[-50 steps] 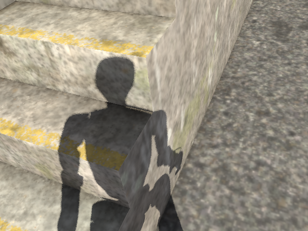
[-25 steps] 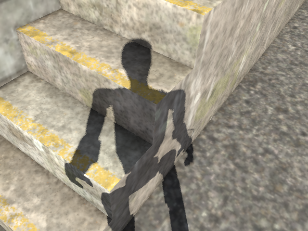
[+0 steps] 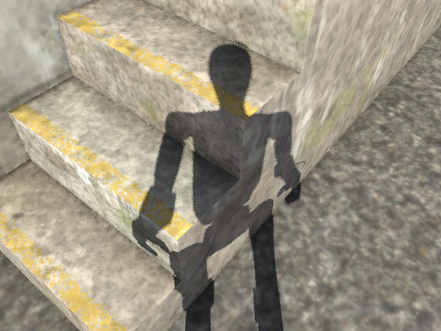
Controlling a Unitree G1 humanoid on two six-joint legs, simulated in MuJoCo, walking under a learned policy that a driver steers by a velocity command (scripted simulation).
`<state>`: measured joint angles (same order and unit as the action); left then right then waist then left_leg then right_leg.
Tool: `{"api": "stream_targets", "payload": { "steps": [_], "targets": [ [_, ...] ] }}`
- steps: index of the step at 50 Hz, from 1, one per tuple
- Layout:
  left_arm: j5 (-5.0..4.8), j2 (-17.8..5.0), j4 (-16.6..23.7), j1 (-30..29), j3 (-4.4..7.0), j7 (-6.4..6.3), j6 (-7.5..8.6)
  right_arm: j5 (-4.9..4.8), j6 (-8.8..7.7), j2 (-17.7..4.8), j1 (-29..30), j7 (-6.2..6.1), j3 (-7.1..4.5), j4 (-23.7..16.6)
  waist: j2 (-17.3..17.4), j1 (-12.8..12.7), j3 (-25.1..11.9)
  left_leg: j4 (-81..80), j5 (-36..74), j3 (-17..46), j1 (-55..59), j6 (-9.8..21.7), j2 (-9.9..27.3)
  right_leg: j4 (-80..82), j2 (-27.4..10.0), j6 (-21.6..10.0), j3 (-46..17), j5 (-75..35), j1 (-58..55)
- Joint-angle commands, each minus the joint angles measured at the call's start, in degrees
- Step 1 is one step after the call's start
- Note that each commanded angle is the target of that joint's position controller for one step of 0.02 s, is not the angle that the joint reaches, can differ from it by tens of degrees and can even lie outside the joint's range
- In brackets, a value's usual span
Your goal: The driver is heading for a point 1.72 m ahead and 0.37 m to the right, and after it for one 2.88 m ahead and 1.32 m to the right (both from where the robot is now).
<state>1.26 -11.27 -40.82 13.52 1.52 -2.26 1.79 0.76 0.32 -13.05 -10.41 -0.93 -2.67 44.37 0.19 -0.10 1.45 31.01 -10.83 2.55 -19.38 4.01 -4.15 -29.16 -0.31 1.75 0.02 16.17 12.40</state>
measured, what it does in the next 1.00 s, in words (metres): stands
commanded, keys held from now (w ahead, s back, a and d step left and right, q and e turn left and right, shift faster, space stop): w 1.00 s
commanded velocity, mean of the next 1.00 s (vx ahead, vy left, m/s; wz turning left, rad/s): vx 0.00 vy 0.00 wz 0.01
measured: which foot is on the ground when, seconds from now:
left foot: down 0.00-1.00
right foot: down 0.00-1.00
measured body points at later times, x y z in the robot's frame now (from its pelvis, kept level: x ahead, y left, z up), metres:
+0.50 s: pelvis +0.02 +0.00 +0.00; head +0.03 +0.01 +0.45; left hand +0.11 +0.24 -0.12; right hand +0.16 -0.24 -0.11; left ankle +0.06 +0.07 -0.73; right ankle -0.01 -0.14 -0.73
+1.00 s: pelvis +0.03 +0.00 +0.01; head +0.05 +0.00 +0.46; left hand +0.10 +0.25 -0.13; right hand +0.15 -0.26 -0.12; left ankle +0.06 +0.07 -0.73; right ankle -0.01 -0.14 -0.73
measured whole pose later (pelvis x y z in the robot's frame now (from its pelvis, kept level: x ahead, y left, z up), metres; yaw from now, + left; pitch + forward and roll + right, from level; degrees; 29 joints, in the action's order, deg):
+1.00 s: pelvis +0.03 +0.00 +0.01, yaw -1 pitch -1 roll -1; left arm 0.4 -11.8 -48.7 16.0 3.2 -2.9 1.8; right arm -0.1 -0.6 -12.8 -5.1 -1.2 -2.0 57.6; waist -0.3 -0.3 2.0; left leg 26.9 -11.6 2.0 -14.4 4.1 -4.7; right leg -25.4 -1.1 1.9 -0.9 17.0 7.8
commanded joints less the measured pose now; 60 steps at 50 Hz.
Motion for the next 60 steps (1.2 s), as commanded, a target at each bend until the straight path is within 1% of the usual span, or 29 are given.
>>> {"api": "stream_targets", "payload": {
  "steps": [1, 9, 14, 20, 33, 38, 39, 44, 60],
  "targets": [
    [0.00, -5.16, 3.72, 0.87, 1.38, -0.09, 0.87, -0.02, -1.01, -5.69, 2.63, -0.18, -1.15, -3.71, 2.48, -0.45, -1.00, -10.50, -14.72, 9.70, 0.58, 1.47, 6.97, 4.00, -2.36, -1.99, -1.86, 2.00, 2.29],
    [-0.17, -4.43, 3.33, 2.06, 1.48, -0.25, 1.24, -0.13, -1.32, -4.57, 4.11, -0.06, -0.78, -2.95, 0.71, -0.01, -1.85, -9.37, -10.71, 9.23, 2.67, 1.94, 6.94, 4.12, -2.46, -1.47, -2.04, 0.27, 2.85],
    [-0.22, -4.53, 2.97, 3.11, 1.71, -0.50, 1.25, -0.26, -1.51, -3.91, 4.99, 0.12, -0.60, -2.04, 0.23, -0.07, -2.29, -8.97, -7.41, 9.02, 3.65, 2.13, 6.90, 4.11, -2.54, -1.31, -2.35, -1.11, 2.49],
    [-0.33, -4.70, 2.42, 3.95, 1.97, -0.67, 1.14, -0.36, -1.61, -3.71, 5.88, 0.27, -0.45, -0.40, 0.58, -0.25, -2.89, -8.36, -2.04, 8.67, 5.27, 2.30, 6.83, 4.31, -2.56, -1.09, -2.61, -2.61, 1.74],
    [-0.56, -5.20, 0.21, 4.18, 2.52, -0.89, 0.66, -0.65, -1.64, -4.68, 6.98, -0.03, -0.45, 4.53, 0.51, -0.32, -2.92, -8.52, 4.72, 8.23, 7.97, 2.40, 6.87, 5.46, -2.57, -0.77, -2.73, -4.57, 0.09],
    [-0.64, -5.34, -1.32, 4.18, 2.69, -0.87, 0.53, -0.75, -1.52, -5.16, 7.14, -0.20, -0.48, 6.62, 0.28, -0.31, -2.71, -8.84, 5.74, 8.01, 8.76, 2.32, 6.78, 6.06, -2.54, -0.71, -2.65, -5.03, -0.42],
    [-0.81, -5.55, -1.90, 4.49, 2.79, -0.83, 0.61, -0.84, -1.62, -5.55, 6.90, -0.19, -0.59, 7.22, 0.21, -0.24, -2.69, -8.95, 5.68, 8.00, 8.83, 2.33, 6.79, 6.08, -2.47, -0.68, -2.66, -5.04, -0.58],
    [-0.82, -5.67, -3.77, 4.25, 2.90, -0.78, 0.63, -0.87, -1.66, -5.80, 7.21, -0.29, -0.55, 9.15, 0.17, -0.22, -2.39, -9.26, 6.06, 7.71, 9.11, 2.21, 6.62, 6.60, -2.45, -0.67, -2.57, -5.47, -1.04],
    [-0.94, -6.04, -9.91, 4.06, 2.61, -0.69, 0.46, -0.97, -1.45, -6.78, 6.86, -0.60, -0.37, 13.31, -0.10, 0.01, -1.70, -9.64, 6.41, 6.84, 9.67, 2.17, 6.08, 7.69, -2.21, -0.94, -2.14, -5.85, -1.37]
  ]
}}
